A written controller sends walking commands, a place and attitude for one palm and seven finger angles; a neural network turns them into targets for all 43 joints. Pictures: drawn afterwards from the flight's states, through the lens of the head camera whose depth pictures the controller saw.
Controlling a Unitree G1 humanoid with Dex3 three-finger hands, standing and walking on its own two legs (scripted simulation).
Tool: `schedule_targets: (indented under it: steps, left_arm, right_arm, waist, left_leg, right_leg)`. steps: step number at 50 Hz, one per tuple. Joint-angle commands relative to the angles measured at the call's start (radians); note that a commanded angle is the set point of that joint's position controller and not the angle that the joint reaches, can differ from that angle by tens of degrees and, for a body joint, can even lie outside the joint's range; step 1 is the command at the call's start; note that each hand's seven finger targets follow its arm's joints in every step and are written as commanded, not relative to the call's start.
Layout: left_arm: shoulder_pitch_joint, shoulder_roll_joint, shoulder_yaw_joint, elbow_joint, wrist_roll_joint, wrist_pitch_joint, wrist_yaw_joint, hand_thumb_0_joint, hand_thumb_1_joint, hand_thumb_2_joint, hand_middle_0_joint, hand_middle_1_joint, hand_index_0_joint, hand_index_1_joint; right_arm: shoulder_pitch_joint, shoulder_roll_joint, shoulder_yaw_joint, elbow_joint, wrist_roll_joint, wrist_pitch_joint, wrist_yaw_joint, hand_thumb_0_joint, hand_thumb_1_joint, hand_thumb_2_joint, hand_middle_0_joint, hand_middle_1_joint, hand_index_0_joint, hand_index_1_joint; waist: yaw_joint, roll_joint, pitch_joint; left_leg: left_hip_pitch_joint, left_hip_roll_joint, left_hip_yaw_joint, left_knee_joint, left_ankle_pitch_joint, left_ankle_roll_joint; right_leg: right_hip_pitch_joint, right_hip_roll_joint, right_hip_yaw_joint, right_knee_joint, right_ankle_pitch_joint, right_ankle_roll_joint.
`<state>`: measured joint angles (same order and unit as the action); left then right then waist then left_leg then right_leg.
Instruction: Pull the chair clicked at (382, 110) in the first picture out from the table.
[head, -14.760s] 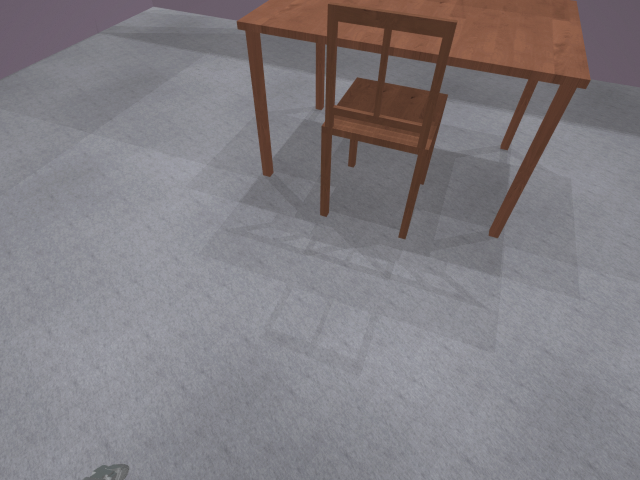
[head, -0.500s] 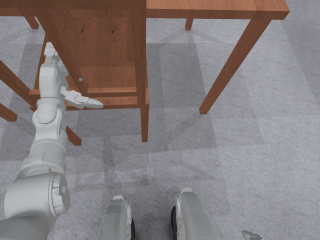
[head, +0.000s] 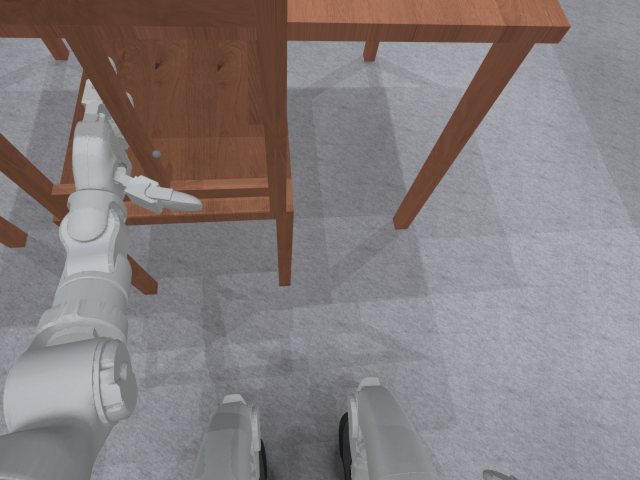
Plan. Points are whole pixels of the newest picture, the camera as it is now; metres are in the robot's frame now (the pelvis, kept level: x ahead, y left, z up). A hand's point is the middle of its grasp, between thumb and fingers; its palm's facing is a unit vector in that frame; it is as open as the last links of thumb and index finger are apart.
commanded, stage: push the fingers through the gap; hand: left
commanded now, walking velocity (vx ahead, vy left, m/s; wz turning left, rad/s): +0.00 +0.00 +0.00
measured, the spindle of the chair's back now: (129, 124) +0.54 +0.20 +0.04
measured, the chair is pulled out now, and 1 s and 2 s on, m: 0.00 0.00 0.05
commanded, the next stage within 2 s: hook a spindle and tug to test in 0.10 s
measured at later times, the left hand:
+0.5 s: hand (153, 155) +0.49 +0.17 +0.04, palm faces +0.03 -1.00 -0.03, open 16.1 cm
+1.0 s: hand (153, 151) +0.50 +0.17 +0.04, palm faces +0.04 -1.00 -0.02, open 7.2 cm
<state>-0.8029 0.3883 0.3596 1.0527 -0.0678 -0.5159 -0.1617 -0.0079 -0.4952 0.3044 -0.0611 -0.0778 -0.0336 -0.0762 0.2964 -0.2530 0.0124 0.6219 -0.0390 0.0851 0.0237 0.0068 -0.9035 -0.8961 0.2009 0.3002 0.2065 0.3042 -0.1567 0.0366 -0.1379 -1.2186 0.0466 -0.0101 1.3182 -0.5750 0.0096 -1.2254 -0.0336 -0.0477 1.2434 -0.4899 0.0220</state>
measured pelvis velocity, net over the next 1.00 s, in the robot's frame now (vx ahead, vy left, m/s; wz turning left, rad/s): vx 0.01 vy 0.00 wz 0.00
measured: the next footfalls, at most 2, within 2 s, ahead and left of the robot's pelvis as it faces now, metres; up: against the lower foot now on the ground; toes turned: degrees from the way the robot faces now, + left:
none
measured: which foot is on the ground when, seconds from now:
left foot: down 0.00-1.00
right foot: down 0.00-1.00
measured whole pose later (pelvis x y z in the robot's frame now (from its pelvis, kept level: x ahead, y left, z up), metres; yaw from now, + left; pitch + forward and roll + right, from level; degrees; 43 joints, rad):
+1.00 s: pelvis +0.01 +0.00 +0.01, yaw +0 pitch +27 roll -3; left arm -0.77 0.36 0.33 1.01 -0.09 -0.52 -0.14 0.00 0.43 0.70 -0.42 -1.36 -0.40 -1.39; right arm 0.29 -0.24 0.00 0.63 -0.04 0.10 0.03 0.01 -0.90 -0.90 0.20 0.30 0.21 0.30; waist -0.14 0.03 -0.14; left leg -1.19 0.04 -0.02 1.30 -0.59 0.01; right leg -1.19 -0.04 -0.05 1.22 -0.50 0.03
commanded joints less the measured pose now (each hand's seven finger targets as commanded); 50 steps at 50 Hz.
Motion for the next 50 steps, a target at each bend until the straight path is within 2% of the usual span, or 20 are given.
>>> schedule_targets:
  steps: [1,10,12,15,17,19,22,25,27,29,32,33,34,35,36,41,42,43,47,50]
  left_arm:
    - [-0.39,0.194,0.017,-0.213,-0.01,-0.074,-0.002,0.0,-0.5,0.3,-0.06,-0.08,-0.06,-0.08]
    - [-0.377,0.201,0.022,-0.224,-0.014,-0.076,-0.009,0.0,-0.5,0.3,-0.06,-0.08,-0.06,-0.08]
    - [-0.368,0.17,0.001,-0.245,-0.019,-0.078,-0.007,0.0,-0.5,0.3,-0.095,-0.19,-0.095,-0.19]
    - [-0.388,0.162,-0.01,-0.204,-0.012,-0.072,-0.003,0.0,-0.5,0.3,-0.148,-0.354,-0.148,-0.354]
    - [-0.406,0.147,-0.026,-0.24,-0.013,-0.081,-0.001,0.0,-0.5,0.3,-0.183,-0.464,-0.183,-0.464]
    - [-0.4,0.183,0.005,-0.216,-0.01,-0.079,0.003,0.0,-0.5,0.3,-0.218,-0.573,-0.218,-0.573]
    - [-0.401,0.129,-0.037,-0.241,-0.013,-0.085,-0.003,0.0,-0.5,0.3,-0.271,-0.738,-0.271,-0.738]
    - [-0.375,0.156,-0.017,-0.218,-0.011,-0.08,-0.004,0.0,-0.5,0.3,-0.324,-0.902,-0.324,-0.902]
    - [-0.4,0.139,-0.038,-0.216,-0.01,-0.081,-0.006,0.0,-0.388,0.348,-0.359,-1.012,-0.359,-1.012]
    - [-0.412,0.133,-0.041,-0.221,-0.01,-0.082,-0.006,0.0,-0.276,0.396,-0.394,-1.121,-0.394,-1.121]
    - [-0.404,0.112,-0.061,-0.22,-0.012,-0.079,-0.009,0.0,-0.108,0.468,-0.447,-1.286,-0.447,-1.286]
    - [-0.415,0.075,-0.088,-0.226,-0.013,-0.078,-0.011,0.0,-0.052,0.492,-0.465,-1.34,-0.465,-1.34]
    - [-0.403,0.117,-0.054,-0.22,-0.01,-0.077,-0.009,0.0,0.004,0.516,-0.482,-1.395,-0.482,-1.395]
    - [-0.415,0.102,-0.07,-0.232,-0.014,-0.076,-0.009,0.0,0.06,0.54,-0.5,-1.45,-0.5,-1.45]
    - [-0.393,0.103,-0.066,-0.233,-0.011,-0.076,-0.01,0.0,0.116,0.564,-0.5,-1.45,-0.5,-1.45]
    - [-0.364,0.073,-0.089,-0.283,-0.019,-0.077,-0.011,0.0,0.396,0.684,-0.5,-1.45,-0.5,-1.45]
    - [-0.347,0.045,-0.108,-0.271,-0.022,-0.072,-0.011,0.0,0.452,0.708,-0.5,-1.45,-0.5,-1.45]
    - [-0.35,0.059,-0.093,-0.259,-0.023,-0.069,-0.007,0.0,0.508,0.732,-0.5,-1.45,-0.5,-1.45]
    - [-0.363,0.108,-0.066,-0.26,-0.003,-0.076,0.003,0.0,0.732,0.828,-0.5,-1.45,-0.5,-1.45]
    - [-0.351,0.097,-0.064,-0.258,-0.005,-0.077,0.003,0.0,0.9,0.9,-0.5,-1.45,-0.5,-1.45]
  right_arm:
    - [0.151,-0.169,-0.06,-0.058,-0.004,-0.017,-0.012,0.0,-0.9,-0.9,0.2,0.3,0.2,0.3]
    - [0.146,-0.17,-0.06,-0.061,-0.002,-0.013,-0.012,0.0,-0.9,-0.9,0.2,0.3,0.2,0.3]
    - [0.148,-0.167,-0.062,-0.065,-0.002,-0.016,-0.011,0.0,-0.9,-0.9,0.2,0.3,0.2,0.3]
    - [0.146,-0.17,-0.06,-0.055,-0.001,-0.014,-0.011,0.0,-0.9,-0.9,0.2,0.3,0.2,0.3]
    - [0.147,-0.169,-0.062,-0.057,-0.003,-0.017,-0.011,0.0,-0.9,-0.9,0.2,0.3,0.2,0.3]
    - [0.15,-0.175,-0.062,-0.05,-0.004,-0.015,-0.012,0.0,-0.9,-0.9,0.2,0.3,0.2,0.3]
    - [0.144,-0.165,-0.062,-0.057,-0.005,-0.019,-0.009,0.0,-0.9,-0.9,0.2,0.3,0.2,0.3]
    - [0.147,-0.169,-0.062,-0.054,-0.005,-0.016,-0.009,0.0,-0.9,-0.9,0.2,0.3,0.2,0.3]
    - [0.149,-0.168,-0.061,-0.05,-0.004,-0.017,-0.01,0.0,-0.9,-0.9,0.2,0.3,0.2,0.3]
    - [0.148,-0.171,-0.063,-0.045,-0.006,-0.018,-0.009,0.0,-0.9,-0.9,0.2,0.3,0.2,0.3]
    - [0.153,-0.168,-0.065,-0.045,-0.004,-0.016,-0.009,0.0,-0.9,-0.9,0.2,0.3,0.2,0.3]
    - [0.15,-0.165,-0.066,-0.043,-0.005,-0.017,-0.007,0.0,-0.9,-0.9,0.2,0.3,0.2,0.3]
    - [0.153,-0.172,-0.068,-0.039,-0.006,-0.015,-0.008,0.0,-0.9,-0.9,0.2,0.3,0.2,0.3]
    - [0.154,-0.169,-0.066,-0.04,-0.007,-0.013,-0.007,0.0,-0.9,-0.9,0.2,0.3,0.2,0.3]
    - [0.155,-0.167,-0.068,-0.041,-0.007,-0.013,-0.007,0.0,-0.9,-0.9,0.2,0.3,0.2,0.3]
    - [0.153,-0.163,-0.072,-0.042,-0.006,-0.01,-0.003,0.0,-0.9,-0.9,0.2,0.3,0.2,0.3]
    - [0.154,-0.16,-0.073,-0.043,-0.004,-0.01,-0.001,0.0,-0.9,-0.9,0.2,0.3,0.2,0.3]
    - [0.154,-0.163,-0.072,-0.036,-0.005,-0.009,-0.001,0.0,-0.9,-0.9,0.2,0.3,0.2,0.3]
    - [0.159,-0.163,-0.07,-0.039,-0.008,-0.005,-0.002,0.0,-0.9,-0.9,0.2,0.3,0.2,0.3]
    - [0.156,-0.159,-0.071,-0.043,-0.008,-0.002,-0.001,0.0,-0.9,-0.9,0.2,0.3,0.2,0.3]
  waist:
    - [-0.018,0.08,-0.543]
    - [-0.011,0.092,-0.544]
    - [-0.015,0.102,-0.56]
    - [-0.028,0.074,-0.504]
    - [-0.027,0.11,-0.534]
    - [-0.026,0.079,-0.532]
    - [-0.023,0.121,-0.551]
    - [-0.017,0.093,-0.543]
    - [-0.03,0.084,-0.529]
    - [-0.029,0.116,-0.537]
    - [-0.032,0.102,-0.535]
    - [-0.041,0.118,-0.538]
    - [-0.028,0.114,-0.541]
    - [-0.036,0.11,-0.549]
    - [-0.025,0.101,-0.56]
    - [-0.02,0.131,-0.578]
    - [-0.028,0.12,-0.565]
    - [-0.031,0.096,-0.553]
    - [-0.02,0.115,-0.543]
    - [-0.02,0.11,-0.55]
  left_leg:
    - [0.356,-0.032,-0.034,-0.155,0.396,0.006]
    - [0.379,-0.028,-0.04,-0.156,0.422,0.0]
    - [0.405,-0.027,-0.04,-0.155,0.44,0.0]
    - [0.37,-0.028,-0.043,-0.16,0.395,0.0]
    - [0.41,-0.027,-0.045,-0.159,0.418,-0.001]
    - [0.396,-0.026,-0.047,-0.157,0.412,-0.001]
    - [0.421,-0.028,-0.046,-0.156,0.424,-0.002]
    - [0.397,-0.028,-0.043,-0.157,0.425,-0.002]
    - [0.396,-0.027,-0.049,-0.158,0.409,0.0]
    - [0.419,-0.026,-0.051,-0.157,0.42,-0.004]
    - [0.425,-0.026,-0.051,-0.16,0.429,-0.003]
    - [0.444,-0.025,-0.053,-0.159,0.434,-0.004]
    - [0.442,-0.023,-0.055,-0.159,0.437,-0.007]
    - [0.443,-0.025,-0.054,-0.158,0.444,-0.003]
    - [0.441,-0.026,-0.052,-0.158,0.454,-0.004]
    - [0.497,-0.02,-0.058,-0.164,0.527,-0.01]
    - [0.502,-0.019,-0.058,-0.166,0.526,-0.01]
    - [0.485,-0.019,-0.059,-0.164,0.519,-0.008]
    - [0.458,-0.025,-0.049,-0.164,0.5,-0.005]
    - [0.46,-0.024,-0.046,-0.158,0.527,-0.005]
  right_leg:
    - [0.287,0.049,0.009,-0.129,0.278,-0.042]
    - [0.278,0.05,0.004,-0.122,0.286,-0.044]
    - [0.269,0.051,0.003,-0.122,0.295,-0.044]
    - [0.249,0.05,-0.001,-0.13,0.259,-0.042]
    - [0.236,0.051,-0.002,-0.124,0.266,-0.045]
    - [0.244,0.051,-0.003,-0.125,0.265,-0.044]
    - [0.237,0.051,-0.002,-0.122,0.266,-0.047]
    - [0.26,0.051,-0.001,-0.124,0.279,-0.045]
    - [0.245,0.052,-0.002,-0.125,0.264,-0.046]
    - [0.221,0.05,-0.006,-0.125,0.258,-0.047]
    - [0.23,0.052,-0.006,-0.126,0.267,-0.048]
    - [0.211,0.052,-0.011,-0.13,0.264,-0.047]
    - [0.212,0.051,-0.01,-0.127,0.262,-0.049]
    - [0.224,0.053,-0.008,-0.13,0.274,-0.047]
    - [0.242,0.052,-0.008,-0.128,0.284,-0.048]
    - [0.236,0.053,-0.014,-0.13,0.316,-0.051]
    - [0.224,0.056,-0.018,-0.132,0.312,-0.05]
    - [0.23,0.055,-0.018,-0.133,0.317,-0.048]
    - [0.252,0.054,-0.01,-0.128,0.322,-0.05]
    - [0.257,0.053,-0.009,-0.128,0.342,-0.048]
